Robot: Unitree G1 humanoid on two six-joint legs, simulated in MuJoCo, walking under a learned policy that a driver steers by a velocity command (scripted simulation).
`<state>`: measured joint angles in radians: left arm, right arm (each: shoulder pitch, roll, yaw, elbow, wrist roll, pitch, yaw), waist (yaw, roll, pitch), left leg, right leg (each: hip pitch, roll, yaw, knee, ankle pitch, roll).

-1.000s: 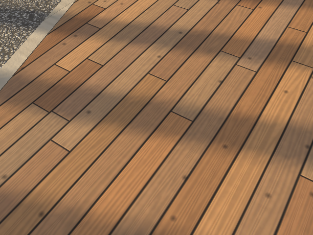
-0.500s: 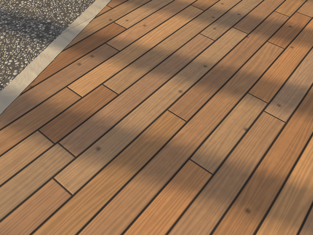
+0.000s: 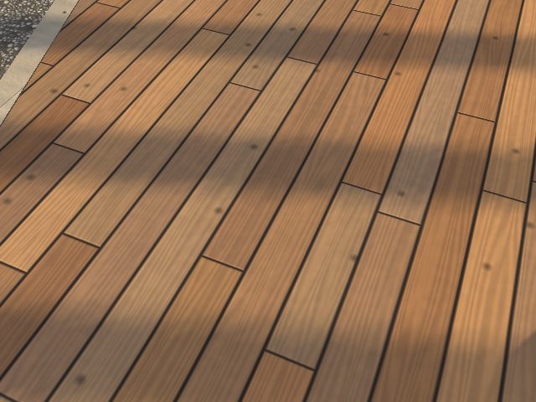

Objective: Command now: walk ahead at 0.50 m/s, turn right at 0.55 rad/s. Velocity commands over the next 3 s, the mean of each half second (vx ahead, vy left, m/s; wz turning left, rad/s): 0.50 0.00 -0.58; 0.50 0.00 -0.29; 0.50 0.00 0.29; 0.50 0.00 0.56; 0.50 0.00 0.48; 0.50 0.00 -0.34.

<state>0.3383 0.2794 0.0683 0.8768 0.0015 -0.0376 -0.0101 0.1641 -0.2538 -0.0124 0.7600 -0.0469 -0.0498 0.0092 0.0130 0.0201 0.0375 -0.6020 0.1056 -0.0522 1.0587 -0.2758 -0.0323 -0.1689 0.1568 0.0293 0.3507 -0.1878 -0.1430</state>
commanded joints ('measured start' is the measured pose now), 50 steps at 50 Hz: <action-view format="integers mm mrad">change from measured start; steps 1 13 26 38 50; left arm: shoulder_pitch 24 14 -152 -105 -7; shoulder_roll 145 161 64 62 88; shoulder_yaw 34 38 -1 -11 -1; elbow -56 -101 -200 -177 -49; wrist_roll -4 4 36 61 3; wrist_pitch -21 -28 40 -5 -50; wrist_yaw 2 4 -53 -37 3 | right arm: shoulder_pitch -22 164 165 284 138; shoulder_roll -72 -207 -123 -179 -60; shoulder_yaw -13 -48 -51 -57 -40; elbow -68 -54 0 116 38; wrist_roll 0 4 29 34 7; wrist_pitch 11 -44 -54 -13 27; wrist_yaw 4 -21 -9 -13 27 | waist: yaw -6 -118 -19 57 -35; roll -55 -3 70 47 -76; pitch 6 -187 -1 -104 -5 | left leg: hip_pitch -9 594 511 597 -2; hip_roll -15 -28 158 133 17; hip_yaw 60 -54 23 243 63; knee -151 -627 -914 -488 -44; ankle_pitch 118 73 300 836 68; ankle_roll -32 87 195 133 39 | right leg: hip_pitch -44 -37 -548 -17 42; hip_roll -232 -161 -219 -78 -349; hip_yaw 221 270 24 -139 130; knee -149 396 721 121 -221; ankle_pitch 337 420 20 2 264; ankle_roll -128 20 118 -8 -97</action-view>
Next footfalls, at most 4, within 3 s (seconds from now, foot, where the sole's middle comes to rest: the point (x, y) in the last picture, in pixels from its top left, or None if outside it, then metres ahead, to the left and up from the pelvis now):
0.26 left None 0.33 0.13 -0.78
0.78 right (358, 395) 0.50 -0.17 -0.78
1.32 left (330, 271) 0.85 -0.12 -0.78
1.84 right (396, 203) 1.10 -0.35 -0.78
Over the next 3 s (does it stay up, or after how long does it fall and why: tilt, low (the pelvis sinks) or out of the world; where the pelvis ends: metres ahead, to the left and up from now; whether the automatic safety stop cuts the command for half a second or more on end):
stays up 1.53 -0.11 -0.02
